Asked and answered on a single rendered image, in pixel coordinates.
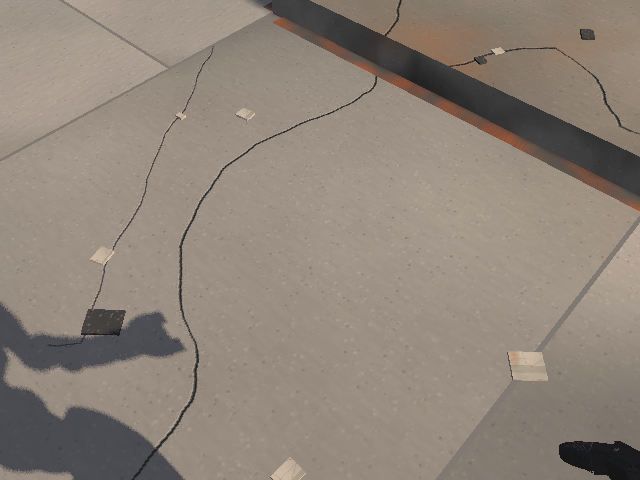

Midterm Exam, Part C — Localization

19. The right robot hand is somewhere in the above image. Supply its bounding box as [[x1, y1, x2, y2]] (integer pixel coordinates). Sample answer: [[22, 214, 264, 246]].
[[559, 441, 640, 480]]

